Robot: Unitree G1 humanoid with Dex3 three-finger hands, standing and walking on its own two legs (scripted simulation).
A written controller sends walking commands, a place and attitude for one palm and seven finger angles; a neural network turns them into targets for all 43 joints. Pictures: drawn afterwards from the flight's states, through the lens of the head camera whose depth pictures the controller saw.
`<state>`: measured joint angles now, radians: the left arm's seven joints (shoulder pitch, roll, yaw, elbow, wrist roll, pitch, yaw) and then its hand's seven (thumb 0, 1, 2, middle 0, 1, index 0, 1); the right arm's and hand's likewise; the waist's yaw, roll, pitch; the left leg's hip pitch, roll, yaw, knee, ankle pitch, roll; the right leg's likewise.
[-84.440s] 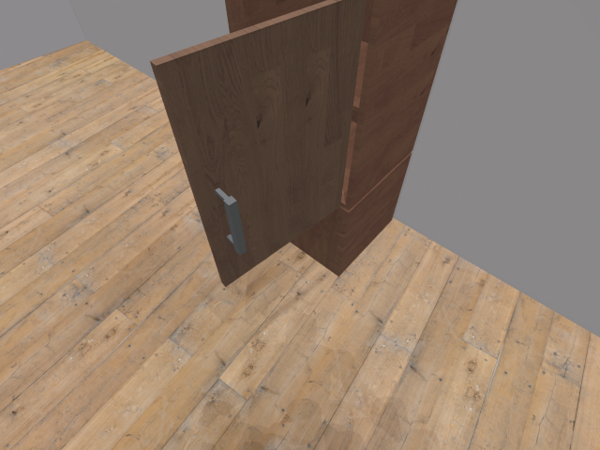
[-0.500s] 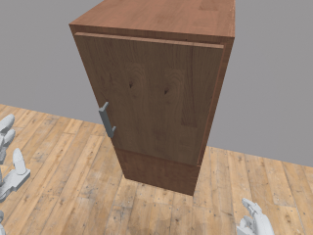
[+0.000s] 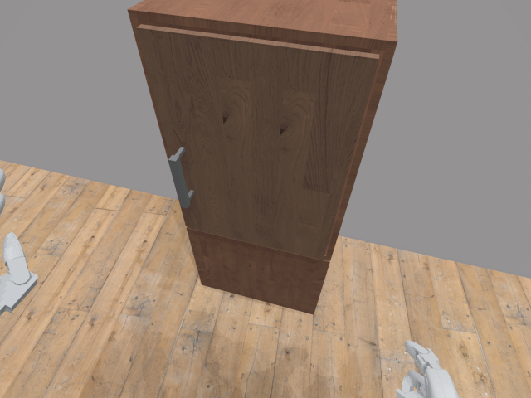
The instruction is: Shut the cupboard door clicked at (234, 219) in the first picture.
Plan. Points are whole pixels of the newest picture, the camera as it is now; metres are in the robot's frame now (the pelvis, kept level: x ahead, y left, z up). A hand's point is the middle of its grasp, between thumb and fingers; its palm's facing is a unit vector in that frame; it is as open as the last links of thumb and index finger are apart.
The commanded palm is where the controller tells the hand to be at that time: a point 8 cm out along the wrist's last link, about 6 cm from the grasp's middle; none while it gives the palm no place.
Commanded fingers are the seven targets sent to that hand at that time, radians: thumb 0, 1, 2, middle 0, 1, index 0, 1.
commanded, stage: step back with the hand held close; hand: left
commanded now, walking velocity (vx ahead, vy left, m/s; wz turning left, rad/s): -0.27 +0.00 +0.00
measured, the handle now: (183, 178) +0.62 +0.25 -0.08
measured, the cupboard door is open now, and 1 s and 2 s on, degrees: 0 0 0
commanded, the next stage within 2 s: stop stepping back and stand still in 0.92 s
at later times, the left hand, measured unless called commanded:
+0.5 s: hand (4, 315) +0.16 +0.26 +0.18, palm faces +0.44 -0.76 -0.47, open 7.4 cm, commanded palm +0.08 +0.31 +0.19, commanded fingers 0.00 0.90 0.90 -0.20 -0.30 -0.20 -0.30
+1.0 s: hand out of the picture +0.08 +0.28 +0.19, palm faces +0.43 -0.77 -0.47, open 7.4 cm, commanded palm +0.02 +0.32 +0.19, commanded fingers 0.00 0.90 0.90 -0.20 -0.30 -0.20 -0.30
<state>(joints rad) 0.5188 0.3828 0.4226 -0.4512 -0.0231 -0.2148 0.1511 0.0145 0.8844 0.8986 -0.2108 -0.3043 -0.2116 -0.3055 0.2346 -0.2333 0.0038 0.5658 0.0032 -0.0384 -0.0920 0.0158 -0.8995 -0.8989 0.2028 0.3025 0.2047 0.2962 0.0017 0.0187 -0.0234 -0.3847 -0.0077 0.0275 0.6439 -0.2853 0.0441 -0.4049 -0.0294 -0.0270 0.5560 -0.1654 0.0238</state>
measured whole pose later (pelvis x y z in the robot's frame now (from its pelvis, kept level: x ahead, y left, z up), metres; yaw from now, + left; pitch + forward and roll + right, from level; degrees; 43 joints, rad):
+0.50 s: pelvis -0.04 +0.00 +0.00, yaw +3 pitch +2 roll -2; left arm 0.53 0.44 0.44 -0.52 -0.02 -0.29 0.17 0.01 0.88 0.90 -0.21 -0.30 -0.21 -0.31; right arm 0.20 -0.22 -0.02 0.60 -0.01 -0.07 -0.08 0.02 -0.90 -0.90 0.20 0.30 0.20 0.30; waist -0.03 -0.01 0.00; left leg -0.49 -0.01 -0.01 0.63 -0.22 0.04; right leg -0.47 0.02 0.03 0.57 -0.18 0.03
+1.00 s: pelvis -0.11 +0.01 +0.00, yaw +3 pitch +2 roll -4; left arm 0.56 0.49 0.44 -0.50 -0.04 -0.29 0.14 0.01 0.88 0.90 -0.22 -0.31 -0.22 -0.31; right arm 0.21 -0.23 -0.03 0.60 -0.01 -0.06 -0.08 0.01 -0.90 -0.90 0.20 0.30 0.20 0.30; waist -0.03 0.01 -0.07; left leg -0.49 0.00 -0.01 0.57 -0.15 0.02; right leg -0.30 0.07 0.10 0.48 -0.22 0.04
